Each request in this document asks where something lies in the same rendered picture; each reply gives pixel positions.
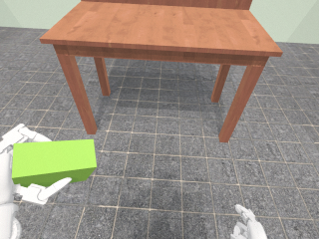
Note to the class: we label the left robot forearm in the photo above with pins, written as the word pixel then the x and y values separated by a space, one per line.
pixel 10 227

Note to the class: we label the robot right hand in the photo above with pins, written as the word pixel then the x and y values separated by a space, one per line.
pixel 254 229

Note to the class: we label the robot left hand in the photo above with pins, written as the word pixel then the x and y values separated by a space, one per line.
pixel 34 194

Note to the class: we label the table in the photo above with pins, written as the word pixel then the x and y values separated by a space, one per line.
pixel 219 32

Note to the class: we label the sponge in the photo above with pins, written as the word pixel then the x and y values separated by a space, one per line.
pixel 46 162

